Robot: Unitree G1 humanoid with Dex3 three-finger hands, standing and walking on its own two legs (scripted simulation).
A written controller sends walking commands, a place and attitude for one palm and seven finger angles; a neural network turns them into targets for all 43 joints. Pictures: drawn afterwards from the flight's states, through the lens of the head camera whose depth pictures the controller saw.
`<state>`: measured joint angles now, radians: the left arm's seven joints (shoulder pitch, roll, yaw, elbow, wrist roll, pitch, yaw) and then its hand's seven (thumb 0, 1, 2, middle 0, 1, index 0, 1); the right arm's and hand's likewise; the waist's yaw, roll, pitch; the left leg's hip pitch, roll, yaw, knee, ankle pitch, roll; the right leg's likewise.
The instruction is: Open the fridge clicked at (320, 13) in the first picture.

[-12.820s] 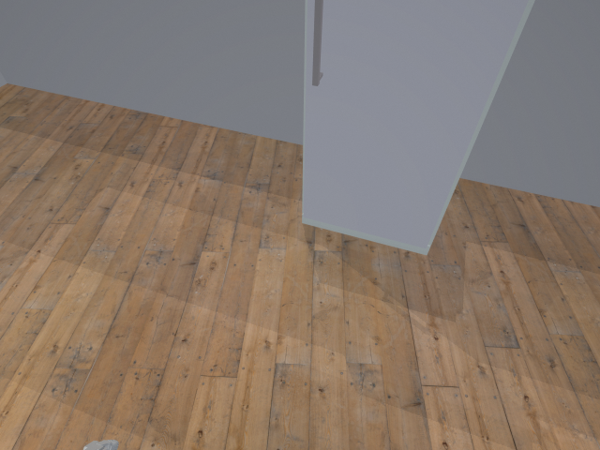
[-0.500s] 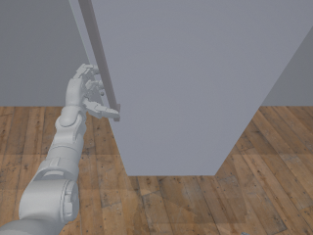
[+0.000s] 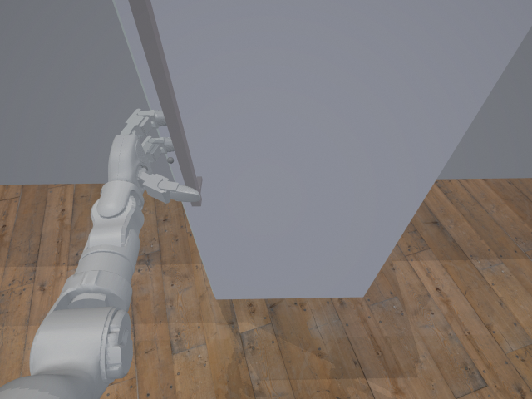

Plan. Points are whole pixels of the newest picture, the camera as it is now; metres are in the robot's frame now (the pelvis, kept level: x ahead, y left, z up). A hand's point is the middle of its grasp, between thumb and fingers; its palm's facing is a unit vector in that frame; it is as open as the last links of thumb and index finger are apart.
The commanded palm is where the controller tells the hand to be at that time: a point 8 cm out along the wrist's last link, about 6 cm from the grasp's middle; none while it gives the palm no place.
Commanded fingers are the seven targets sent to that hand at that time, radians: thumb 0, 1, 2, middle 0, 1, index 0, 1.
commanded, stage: slide the fingers in behind the handle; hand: left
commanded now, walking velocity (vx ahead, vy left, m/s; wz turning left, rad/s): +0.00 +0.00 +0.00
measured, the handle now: (178, 120) +0.49 +0.13 +0.16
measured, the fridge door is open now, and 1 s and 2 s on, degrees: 0 0 0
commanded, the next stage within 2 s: grip the handle and tug to test in 1.48 s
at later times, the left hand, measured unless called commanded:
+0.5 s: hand (187, 164) +0.43 +0.12 +0.12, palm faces -0.01 -1.00 +0.00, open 14.0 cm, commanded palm +0.40 +0.17 +0.12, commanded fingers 0.00 -0.50 0.30 -0.30 -1.20 -0.30 -1.20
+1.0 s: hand (197, 162) +0.44 +0.10 +0.12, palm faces +0.00 -1.00 +0.00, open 14.0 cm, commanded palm +0.41 +0.15 +0.12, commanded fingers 0.00 -0.50 0.30 -0.30 -1.20 -0.30 -1.20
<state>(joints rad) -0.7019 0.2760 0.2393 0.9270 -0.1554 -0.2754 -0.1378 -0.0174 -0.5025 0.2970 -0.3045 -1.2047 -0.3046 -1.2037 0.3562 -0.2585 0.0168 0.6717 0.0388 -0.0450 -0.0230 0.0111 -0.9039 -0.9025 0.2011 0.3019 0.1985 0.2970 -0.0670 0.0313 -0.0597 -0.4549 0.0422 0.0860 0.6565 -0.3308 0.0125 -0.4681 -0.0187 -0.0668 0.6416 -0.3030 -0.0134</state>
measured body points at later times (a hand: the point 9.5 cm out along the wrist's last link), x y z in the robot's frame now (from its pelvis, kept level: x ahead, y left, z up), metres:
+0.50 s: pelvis +0.00 +0.00 +0.00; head +0.03 -0.01 +0.45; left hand +0.43 +0.17 +0.13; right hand +0.09 -0.25 -0.12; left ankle +0.00 +0.11 -0.72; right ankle +0.01 -0.11 -0.72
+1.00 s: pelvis +0.00 -0.01 +0.00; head +0.03 -0.02 +0.45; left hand +0.43 +0.16 +0.12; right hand +0.08 -0.26 -0.12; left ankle +0.00 +0.11 -0.72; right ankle +0.01 -0.11 -0.72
